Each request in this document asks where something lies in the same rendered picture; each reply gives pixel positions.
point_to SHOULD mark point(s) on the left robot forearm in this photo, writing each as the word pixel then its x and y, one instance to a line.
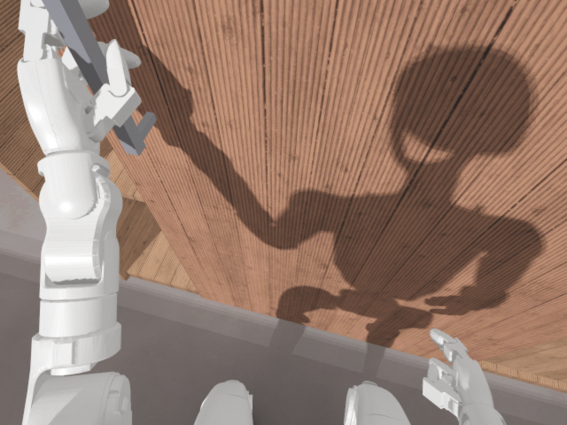
pixel 80 264

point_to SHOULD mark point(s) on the left robot thigh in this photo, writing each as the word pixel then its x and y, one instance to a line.
pixel 228 403

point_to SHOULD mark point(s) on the right robot forearm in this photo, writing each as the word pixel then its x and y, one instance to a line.
pixel 478 414

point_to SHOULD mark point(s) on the robot thigh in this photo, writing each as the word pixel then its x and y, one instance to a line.
pixel 228 403
pixel 368 404

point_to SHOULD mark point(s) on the robot right hand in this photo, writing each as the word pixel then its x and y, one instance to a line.
pixel 454 389

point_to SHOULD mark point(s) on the wardrobe door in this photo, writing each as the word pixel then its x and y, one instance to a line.
pixel 370 168
pixel 547 360

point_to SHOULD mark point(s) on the robot left hand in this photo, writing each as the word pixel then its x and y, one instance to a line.
pixel 54 90

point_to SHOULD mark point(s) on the robot left upper arm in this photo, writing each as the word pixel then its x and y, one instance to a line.
pixel 93 399

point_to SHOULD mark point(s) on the handle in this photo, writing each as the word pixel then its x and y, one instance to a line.
pixel 74 28

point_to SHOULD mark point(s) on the right robot thigh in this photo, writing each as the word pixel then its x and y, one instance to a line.
pixel 368 404

